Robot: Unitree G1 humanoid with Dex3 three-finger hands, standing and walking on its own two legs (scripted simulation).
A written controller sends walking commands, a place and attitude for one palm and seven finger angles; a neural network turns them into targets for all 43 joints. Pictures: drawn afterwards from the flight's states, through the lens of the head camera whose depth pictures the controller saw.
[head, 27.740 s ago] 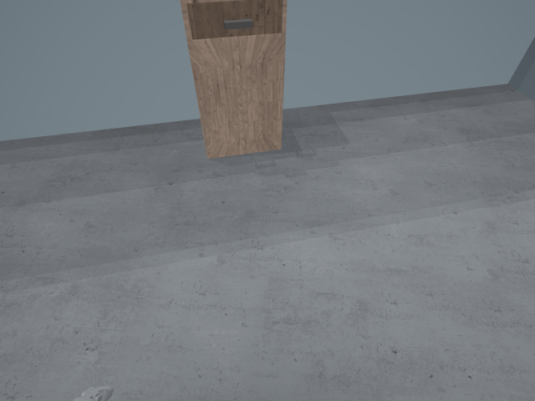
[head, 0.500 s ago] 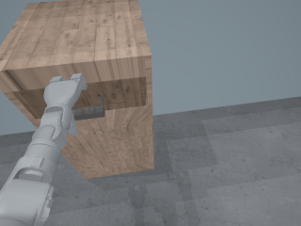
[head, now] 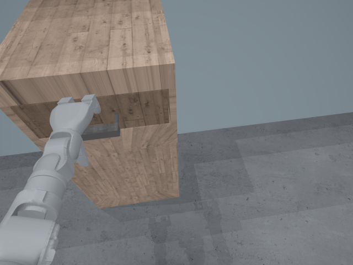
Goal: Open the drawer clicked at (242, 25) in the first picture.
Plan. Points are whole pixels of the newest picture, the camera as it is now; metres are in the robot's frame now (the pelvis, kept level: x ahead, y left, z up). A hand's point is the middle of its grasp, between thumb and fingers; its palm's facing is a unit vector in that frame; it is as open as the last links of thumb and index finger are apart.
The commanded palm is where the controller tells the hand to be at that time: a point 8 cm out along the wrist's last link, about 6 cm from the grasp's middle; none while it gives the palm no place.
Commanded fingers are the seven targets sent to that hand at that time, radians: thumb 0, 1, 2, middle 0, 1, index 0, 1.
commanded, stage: lower the fingers behind the handle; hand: left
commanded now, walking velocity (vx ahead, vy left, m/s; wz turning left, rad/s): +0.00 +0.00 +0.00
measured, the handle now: (97, 125) +0.47 +0.24 +0.01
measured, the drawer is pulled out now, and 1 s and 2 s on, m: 0.00 0.00 0.00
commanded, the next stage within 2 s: lift the fingers back up to retry in 1.32 s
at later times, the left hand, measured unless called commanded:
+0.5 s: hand (87, 137) +0.42 +0.25 +0.02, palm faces -0.07 -0.04 -1.00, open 13.8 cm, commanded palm +0.40 +0.25 +0.07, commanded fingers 0.00 -0.50 0.30 -0.30 -1.20 -0.30 -1.20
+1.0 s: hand (86, 135) +0.43 +0.26 +0.02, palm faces -0.01 -0.01 -1.00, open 13.7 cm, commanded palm +0.41 +0.25 +0.05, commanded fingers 0.00 -0.50 0.30 -0.30 -1.20 -0.30 -1.20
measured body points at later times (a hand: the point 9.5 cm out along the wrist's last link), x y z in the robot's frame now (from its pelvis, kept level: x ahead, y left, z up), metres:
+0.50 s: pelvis -0.01 +0.00 -0.01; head +0.05 -0.01 +0.44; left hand +0.42 +0.25 +0.07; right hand +0.05 -0.26 -0.14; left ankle +0.00 +0.11 -0.72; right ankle -0.03 -0.11 -0.72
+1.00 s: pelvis -0.02 +0.01 -0.02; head +0.05 +0.01 +0.42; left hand +0.42 +0.25 +0.07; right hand +0.02 -0.26 -0.15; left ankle +0.00 +0.11 -0.72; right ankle -0.03 -0.11 -0.72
